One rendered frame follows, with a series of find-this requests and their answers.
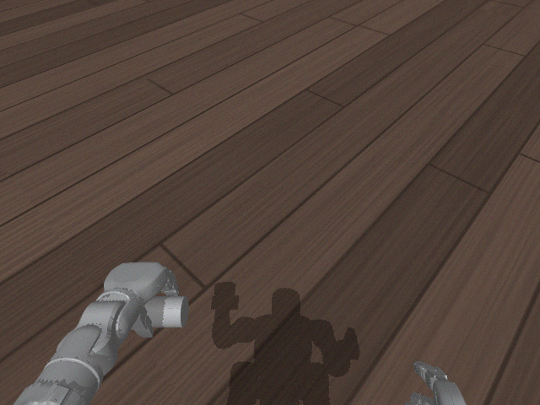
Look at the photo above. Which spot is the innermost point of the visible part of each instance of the right robot hand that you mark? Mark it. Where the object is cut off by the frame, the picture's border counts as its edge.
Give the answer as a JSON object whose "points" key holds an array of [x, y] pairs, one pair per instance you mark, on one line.
{"points": [[444, 392]]}

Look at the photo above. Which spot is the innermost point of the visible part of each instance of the left robot hand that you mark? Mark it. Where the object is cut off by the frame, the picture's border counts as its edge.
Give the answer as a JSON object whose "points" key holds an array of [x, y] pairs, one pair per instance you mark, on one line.
{"points": [[144, 280]]}

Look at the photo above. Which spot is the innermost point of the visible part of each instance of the can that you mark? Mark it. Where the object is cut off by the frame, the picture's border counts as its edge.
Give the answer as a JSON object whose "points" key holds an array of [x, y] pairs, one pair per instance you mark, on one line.
{"points": [[168, 311]]}

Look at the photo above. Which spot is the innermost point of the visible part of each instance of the left robot arm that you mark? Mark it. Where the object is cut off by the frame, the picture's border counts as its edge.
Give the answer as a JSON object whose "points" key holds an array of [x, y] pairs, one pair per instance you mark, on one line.
{"points": [[75, 372]]}

